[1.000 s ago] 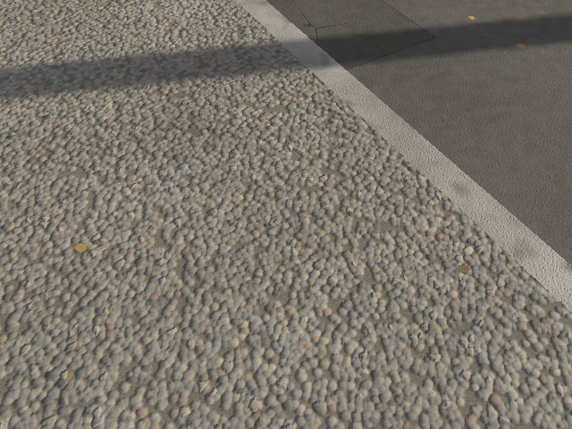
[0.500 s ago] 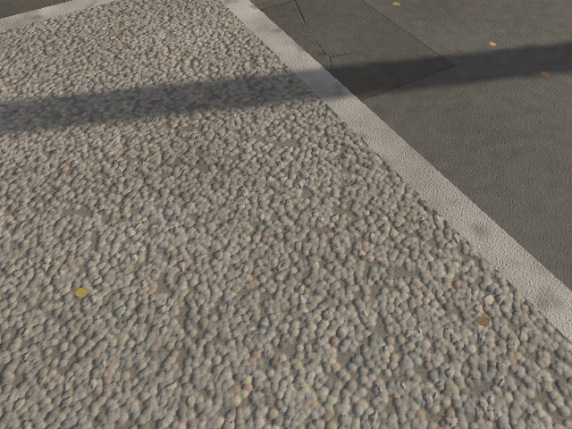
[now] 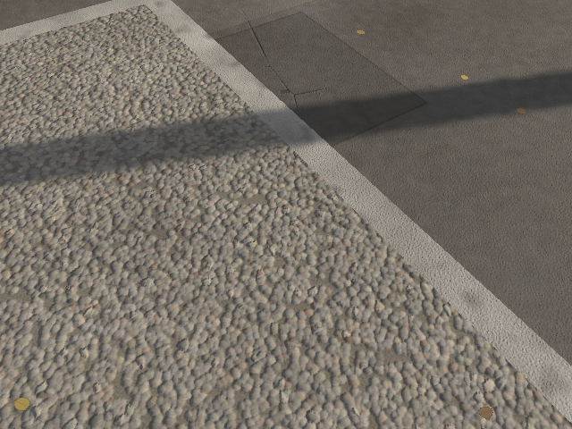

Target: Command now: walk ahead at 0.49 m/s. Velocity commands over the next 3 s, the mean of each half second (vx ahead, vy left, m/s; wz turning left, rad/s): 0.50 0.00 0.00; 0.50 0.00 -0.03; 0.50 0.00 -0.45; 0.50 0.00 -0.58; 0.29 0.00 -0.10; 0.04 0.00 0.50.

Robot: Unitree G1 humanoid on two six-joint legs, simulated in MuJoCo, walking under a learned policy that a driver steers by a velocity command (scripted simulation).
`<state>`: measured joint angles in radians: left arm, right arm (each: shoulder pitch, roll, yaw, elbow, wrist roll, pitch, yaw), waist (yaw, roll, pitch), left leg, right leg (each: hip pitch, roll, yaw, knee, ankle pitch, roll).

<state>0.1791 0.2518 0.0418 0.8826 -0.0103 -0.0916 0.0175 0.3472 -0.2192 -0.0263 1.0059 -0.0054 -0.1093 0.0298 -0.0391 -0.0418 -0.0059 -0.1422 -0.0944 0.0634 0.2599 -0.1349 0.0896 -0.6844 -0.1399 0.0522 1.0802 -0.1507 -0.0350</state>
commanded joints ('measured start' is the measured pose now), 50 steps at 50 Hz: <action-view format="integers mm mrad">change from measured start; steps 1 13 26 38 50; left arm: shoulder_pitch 1 -90 125 275 171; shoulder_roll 37 100 108 136 75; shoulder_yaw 9 27 29 39 38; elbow -48 -105 9 96 41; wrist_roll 7 -10 15 -6 -24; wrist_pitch -2 -34 -32 7 9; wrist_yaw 1 -53 -40 -7 -2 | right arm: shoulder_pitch -31 53 -107 -451 -170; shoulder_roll -141 -191 -96 -81 -82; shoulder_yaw -23 -40 -33 -21 -39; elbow -58 -20 -121 -241 -126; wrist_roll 4 22 13 27 -8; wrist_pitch -11 38 32 5 -15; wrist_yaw -21 -37 -37 7 3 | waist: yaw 36 67 24 106 46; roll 74 122 -4 -21 141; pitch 63 3 12 104 -28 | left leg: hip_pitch -76 182 -563 -583 -31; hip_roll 281 321 246 181 341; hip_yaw -197 -142 -121 -73 -254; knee -171 121 765 285 -90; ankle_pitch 112 438 10 155 0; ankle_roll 158 69 -61 -33 95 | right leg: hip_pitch -27 262 553 769 103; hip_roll -25 116 -79 -118 -1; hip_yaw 1 -94 97 22 59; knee -169 -594 -946 -904 113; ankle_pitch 160 65 289 246 -112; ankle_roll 21 -58 -201 -151 -31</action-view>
